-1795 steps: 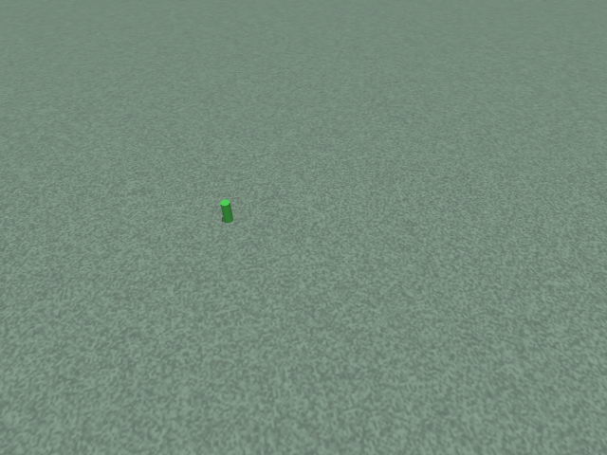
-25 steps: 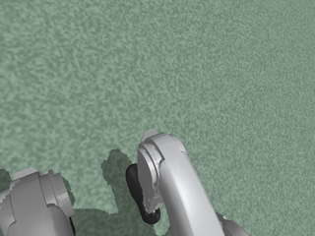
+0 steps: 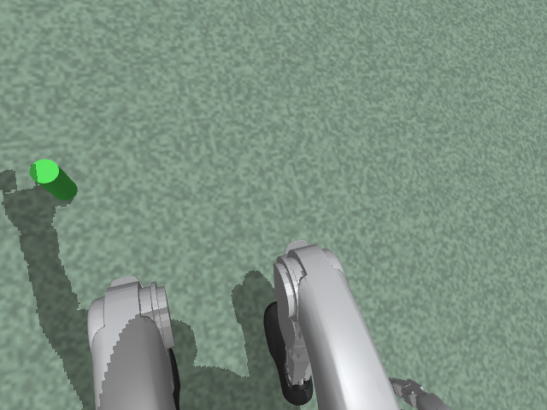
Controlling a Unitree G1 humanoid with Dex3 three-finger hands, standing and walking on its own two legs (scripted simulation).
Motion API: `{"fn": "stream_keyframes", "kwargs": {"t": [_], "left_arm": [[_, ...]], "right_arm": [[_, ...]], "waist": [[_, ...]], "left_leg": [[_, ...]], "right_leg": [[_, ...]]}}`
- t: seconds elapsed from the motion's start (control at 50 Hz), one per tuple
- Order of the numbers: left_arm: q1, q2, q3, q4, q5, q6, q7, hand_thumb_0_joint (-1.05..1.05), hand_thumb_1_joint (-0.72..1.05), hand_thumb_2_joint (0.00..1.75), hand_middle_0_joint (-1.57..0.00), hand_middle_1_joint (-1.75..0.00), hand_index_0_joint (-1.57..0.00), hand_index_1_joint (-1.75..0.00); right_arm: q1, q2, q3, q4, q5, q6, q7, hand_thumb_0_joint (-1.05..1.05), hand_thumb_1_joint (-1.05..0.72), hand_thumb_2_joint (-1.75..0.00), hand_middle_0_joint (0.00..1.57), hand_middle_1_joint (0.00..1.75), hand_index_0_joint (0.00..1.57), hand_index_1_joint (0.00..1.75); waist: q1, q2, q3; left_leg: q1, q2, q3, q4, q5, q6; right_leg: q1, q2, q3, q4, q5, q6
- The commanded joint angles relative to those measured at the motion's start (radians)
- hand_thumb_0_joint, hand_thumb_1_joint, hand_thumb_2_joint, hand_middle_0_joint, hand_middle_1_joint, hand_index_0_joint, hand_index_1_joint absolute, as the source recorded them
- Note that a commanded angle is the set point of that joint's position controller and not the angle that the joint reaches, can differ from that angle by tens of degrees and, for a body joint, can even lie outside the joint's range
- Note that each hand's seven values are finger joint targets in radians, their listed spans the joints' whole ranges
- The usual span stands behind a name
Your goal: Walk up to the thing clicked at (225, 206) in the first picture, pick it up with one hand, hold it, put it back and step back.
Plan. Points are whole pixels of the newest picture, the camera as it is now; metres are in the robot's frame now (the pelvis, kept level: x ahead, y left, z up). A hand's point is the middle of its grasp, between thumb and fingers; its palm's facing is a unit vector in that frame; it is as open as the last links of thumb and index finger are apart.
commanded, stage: withdraw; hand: left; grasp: from above
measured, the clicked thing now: (55, 181) +0.52 +0.29 -0.30
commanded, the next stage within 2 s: home in 0.50 s
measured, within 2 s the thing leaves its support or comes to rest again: neither
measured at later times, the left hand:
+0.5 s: hand (14, 174) +0.48 +0.30 -0.16, palm faces -0.46 -0.06 -0.89, open 13.1 cm
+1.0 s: hand out of the picture +0.45 +0.32 -0.05, palm faces -0.37 -0.33 -0.87, open 11.0 cm
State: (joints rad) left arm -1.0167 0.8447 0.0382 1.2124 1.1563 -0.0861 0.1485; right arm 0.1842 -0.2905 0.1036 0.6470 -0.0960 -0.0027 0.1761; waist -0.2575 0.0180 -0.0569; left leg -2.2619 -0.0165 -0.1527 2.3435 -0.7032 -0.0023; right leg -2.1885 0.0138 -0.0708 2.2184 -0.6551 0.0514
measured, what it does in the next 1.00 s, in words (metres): rises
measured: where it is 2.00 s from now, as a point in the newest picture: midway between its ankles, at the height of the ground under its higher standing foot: (231, 393)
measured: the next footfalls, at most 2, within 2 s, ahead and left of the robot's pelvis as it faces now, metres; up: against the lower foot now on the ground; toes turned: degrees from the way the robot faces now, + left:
none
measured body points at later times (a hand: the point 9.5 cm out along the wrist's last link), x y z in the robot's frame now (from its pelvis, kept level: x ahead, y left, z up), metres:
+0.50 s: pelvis -0.02 +0.00 -0.01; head +0.23 +0.08 +0.35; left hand +0.50 +0.30 -0.11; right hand +0.02 -0.27 -0.10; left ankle +0.07 +0.12 -0.32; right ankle +0.11 -0.13 -0.32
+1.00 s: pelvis +0.00 +0.00 +0.06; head +0.23 +0.06 +0.44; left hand +0.46 +0.33 +0.00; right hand +0.08 -0.27 -0.06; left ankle +0.07 +0.12 -0.32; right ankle +0.11 -0.13 -0.32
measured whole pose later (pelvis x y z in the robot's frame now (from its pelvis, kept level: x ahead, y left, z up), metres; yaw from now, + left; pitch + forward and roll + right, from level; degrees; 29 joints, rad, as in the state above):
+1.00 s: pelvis +0.00 +0.00 +0.06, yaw +2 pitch +37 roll -8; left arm -0.71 0.69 0.10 0.87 0.85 -0.04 0.02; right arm 0.22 -0.29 0.02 0.62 -0.04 0.06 0.12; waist -0.17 0.06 -0.15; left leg -2.11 -0.01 -0.11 2.16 -0.70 0.00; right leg -2.05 0.00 -0.04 2.06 -0.66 0.05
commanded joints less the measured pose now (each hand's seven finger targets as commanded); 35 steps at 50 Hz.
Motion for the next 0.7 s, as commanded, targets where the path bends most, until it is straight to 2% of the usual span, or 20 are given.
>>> {"fn": "stream_keyframes", "kwargs": {"t": [0.0, 0.02, 0.06, 0.08, 0.18, 0.2, 0.28, 0.4, 0.44, 0.46, 0.48, 0.52, 0.54, 0.56, 0.58, 0.6, 0.62, 0.64, 0.66, 0.68], "left_arm": [[-0.294, 0.212, 0.031, -0.121, -0.022, -0.009, -0.065, 0.0, -0.47, 0.97, -0.15, -0.93, -0.14, -0.95], [-0.319, 0.178, 0.002, -0.11, -0.028, -0.02, -0.082, 0.0, -0.46, 0.96, -0.17, -0.92, -0.15, -0.93], [-0.319, 0.179, -0.003, -0.096, -0.029, -0.045, -0.108, 0.0, -0.44, 0.94, -0.2, -0.89, -0.18, -0.91], [-0.318, 0.222, 0.02, -0.083, -0.019, -0.059, -0.116, 0.0, -0.43, 0.93, -0.2, -0.88, -0.18, -0.9], [-0.39, 0.22, -0.014, -0.089, -0.002, -0.142, -0.108, 0.0, -0.41, 0.91, -0.22, -0.87, -0.2, -0.88], [-0.384, 0.237, -0.007, -0.066, 0.007, -0.153, -0.092, 0.0, -0.41, 0.91, -0.22, -0.86, -0.2, -0.88], [-0.371, 0.183, -0.036, 0.046, 0.037, -0.178, 0.003, 0.0, -0.35, 0.87, -0.25, -0.83, -0.24, -0.84], [-0.489, 0.262, 0.013, 0.094, 0.101, -0.193, 0.152, 0.0, -0.35, 0.86, -0.25, -0.84, -0.24, -0.84], [-0.531, 0.33, 0.055, 0.076, 0.126, -0.189, 0.198, 0.0, -0.28, 0.92, -0.25, -0.77, -0.22, -0.77], [-0.517, 0.336, 0.065, 0.104, 0.135, -0.18, 0.215, 0.0, -0.36, 0.87, -0.22, -0.85, -0.22, -0.85], [-0.538, 0.342, 0.078, 0.07, 0.134, -0.175, 0.232, 0.0, -0.28, 0.91, -0.24, -0.77, -0.22, -0.77], [-0.52, 0.342, 0.099, 0.033, 0.129, -0.15, 0.256, 0.0, -0.28, 0.93, -0.25, -0.77, -0.22, -0.77], [-0.481, 0.341, 0.111, 0.019, 0.124, -0.13, 0.26, 0.0, -0.36, 0.86, -0.23, -0.85, -0.23, -0.85], [-0.494, 0.348, 0.123, -0.028, 0.114, -0.113, 0.263, 0.0, -0.28, 0.92, -0.24, -0.77, -0.22, -0.77], [-0.462, 0.358, 0.133, -0.04, 0.102, -0.094, 0.261, 0.0, -0.36, 0.86, -0.22, -0.85, -0.22, -0.85], [-0.45, 0.34, 0.126, -0.026, 0.094, -0.075, 0.253, 0.0, -0.28, 0.91, -0.24, -0.77, -0.22, -0.77], [-0.428, 0.33, 0.127, -0.041, 0.081, -0.057, 0.241, 0.0, -0.36, 0.85, -0.23, -0.84, -0.23, -0.84], [-0.443, 0.335, 0.13, -0.072, 0.072, -0.044, 0.227, 0.0, -0.28, 0.89, -0.24, -0.76, -0.21, -0.76], [-0.391, 0.319, 0.125, -0.05, 0.057, -0.027, 0.206, 0.0, -0.36, 0.86, -0.23, -0.84, -0.23, -0.84], [-0.405, 0.307, 0.117, -0.07, 0.04, -0.017, 0.182, 0.0, -0.28, 0.86, -0.23, -0.76, -0.21, -0.76]], "right_arm": [[0.253, -0.292, -0.106, -0.022, 0.011, 0.043, -0.062, 0.0, -0.91, -0.91, 0.2, 0.3, 0.2, 0.3], [0.239, -0.285, -0.096, -0.04, 0.011, 0.048, -0.07, 0.0, -0.91, -0.91, 0.2, 0.3, 0.2, 0.3], [0.216, -0.272, -0.085, -0.054, 0.013, 0.055, -0.087, 0.0, -0.91, -0.91, 0.2, 0.3, 0.2, 0.3], [0.219, -0.265, -0.077, -0.046, 0.013, 0.061, -0.094, 0.0, -0.91, -0.91, 0.2, 0.3, 0.2, 0.3], [0.195, -0.244, -0.046, -0.058, 0.008, 0.059, -0.117, 0.0, -0.91, -0.91, 0.2, 0.3, 0.2, 0.3], [0.195, -0.247, -0.044, -0.052, 0.008, 0.058, -0.12, 0.0, -0.91, -0.91, 0.2, 0.3, 0.2, 0.3], [0.188, -0.255, -0.029, -0.038, -0.005, 0.062, -0.113, 0.0, -0.91, -0.9, 0.2, 0.3, 0.2, 0.3], [0.197, -0.275, -0.018, -0.014, -0.032, 0.034, -0.095, 0.0, -0.9, -0.9, 0.2, 0.3, 0.2, 0.3], [0.203, -0.28, -0.014, -0.008, -0.041, 0.021, -0.09, 0.0, -0.88, -0.89, 0.2, 0.3, 0.2, 0.3], [0.206, -0.275, -0.017, -0.009, -0.045, 0.013, -0.086, 0.0, -0.9, -0.9, 0.2, 0.3, 0.2, 0.3], [0.208, -0.276, -0.02, -0.007, -0.05, 0.005, -0.085, 0.0, -0.88, -0.89, 0.2, 0.3, 0.2, 0.3], [0.221, -0.277, -0.033, -0.006, -0.051, -0.012, -0.078, 0.0, -0.88, -0.89, 0.2, 0.3, 0.2, 0.3], [0.222, -0.278, -0.041, -0.011, -0.048, -0.019, -0.075, 0.0, -0.9, -0.9, 0.2, 0.3, 0.2, 0.3], [0.227, -0.279, -0.053, -0.01, -0.043, -0.021, -0.074, 0.0, -0.88, -0.89, 0.2, 0.3, 0.2, 0.3], [0.223, -0.28, -0.062, -0.014, -0.037, -0.021, -0.072, 0.0, -0.9, -0.9, 0.2, 0.3, 0.2, 0.3], [0.233, -0.275, -0.067, -0.008, -0.032, -0.022, -0.07, 0.0, -0.89, -0.9, 0.2, 0.3, 0.2, 0.3], [0.24, -0.271, -0.075, -0.001, -0.028, -0.021, -0.068, 0.0, -0.9, -0.9, 0.2, 0.3, 0.2, 0.3], [0.246, -0.268, -0.078, 0.003, -0.023, -0.017, -0.066, 0.0, -0.89, -0.9, 0.2, 0.3, 0.2, 0.3], [0.251, -0.262, -0.085, 0.005, -0.017, -0.016, -0.064, 0.0, -0.9, -0.9, 0.2, 0.3, 0.2, 0.3], [0.254, -0.257, -0.087, 0.011, -0.012, -0.012, -0.066, 0.0, -0.89, -0.9, 0.2, 0.3, 0.2, 0.3]], "waist": [[-0.054, 0.244, -0.598], [-0.066, 0.206, -0.553], [-0.059, 0.177, -0.514], [-0.051, 0.187, -0.515], [-0.035, 0.228, -0.564], [-0.028, 0.242, -0.569], [-0.051, 0.269, -0.551], [-0.077, 0.346, -0.585], [-0.062, 0.385, -0.626], [-0.061, 0.392, -0.624], [-0.061, 0.401, -0.655], [-0.055, 0.443, -0.722], [-0.034, 0.464, -0.764], [-0.029, 0.496, -0.815], [-0.01, 0.5, -0.847], [-0.025, 0.479, -0.825], [-0.012, 0.467, -0.818], [-0.018, 0.471, -0.83], [-0.003, 0.444, -0.814], [-0.012, 0.41, -0.827]], "left_leg": [[0.509, 0.005, 0.078, -0.302, 0.239, 0.025], [0.463, -0.002, 0.087, -0.299, 0.212, 0.029], [0.429, -0.002, 0.091, -0.315, 0.147, 0.034], [0.424, 0.0, 0.094, -0.321, 0.131, 0.033], [0.443, -0.001, 0.103, -0.324, 0.136, 0.031], [0.455, -0.001, 0.103, -0.325, 0.138, 0.03], [0.469, 0.0, 0.087, -0.318, 0.136, 0.028], [0.505, -0.003, 0.072, -0.27, 0.143, 0.019], [0.501, -0.006, 0.082, -0.259, 0.133, 0.018], [0.498, -0.005, 0.088, -0.252, 0.121, 0.018], [0.505, -0.005, 0.093, -0.244, 0.119, 0.02], [0.541, -0.002, 0.092, -0.25, 0.142, 0.016], [0.582, -0.001, 0.091, -0.26, 0.163, 0.013], [0.606, 0.0, 0.093, -0.267, 0.188, 0.01], [0.619, 0.0, 0.099, -0.27, 0.206, 0.011], [0.592, 0.0, 0.104, -0.268, 0.204, 0.016], [0.586, -0.001, 0.105, -0.28, 0.205, 0.016], [0.575, 0.0, 0.107, -0.283, 0.205, 0.018], [0.57, -0.001, 0.114, -0.284, 0.21, 0.024], [0.567, 0.001, 0.112, -0.285, 0.21, 0.028]], "right_leg": [[0.356, 0.028, -0.074, -0.276, 0.217, -0.103], [0.357, 0.024, -0.069, -0.297, 0.189, -0.105], [0.348, 0.024, -0.063, -0.313, 0.127, -0.105], [0.358, 0.025, -0.059, -0.311, 0.111, -0.104], [0.359, 0.027, -0.055, -0.289, 0.124, -0.097], [0.351, 0.025, -0.057, -0.282, 0.129, -0.096], [0.293, 0.027, -0.077, -0.24, 0.145, -0.092], [0.226, 0.024, -0.099, -0.169, 0.157, -0.092], [0.235, 0.025, -0.099, -0.157, 0.149, -0.091], [0.239, 0.027, -0.098, -0.152, 0.137, -0.092], [0.244, 0.027, -0.099, -0.154, 0.134, -0.09], [0.255, 0.022, -0.099, -0.142, 0.159, -0.091], [0.254, 0.021, -0.097, -0.134, 0.177, -0.096], [0.259, 0.018, -0.094, -0.131, 0.199, -0.096], [0.279, 0.02, -0.089, -0.136, 0.211, -0.098], [0.29, 0.02, -0.087, -0.145, 0.213, -0.096], [0.296, 0.019, -0.083, -0.155, 0.215, -0.097], [0.31, 0.02, -0.08, -0.16, 0.217, -0.096], [0.328, 0.022, -0.075, -0.179, 0.218, -0.096], [0.341, 0.026, -0.074, -0.189, 0.217, -0.093]]}}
